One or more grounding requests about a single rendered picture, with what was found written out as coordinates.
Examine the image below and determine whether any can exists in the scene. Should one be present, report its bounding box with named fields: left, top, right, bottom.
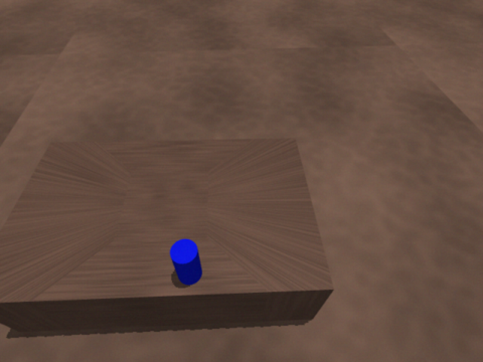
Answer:
left=170, top=239, right=202, bottom=285

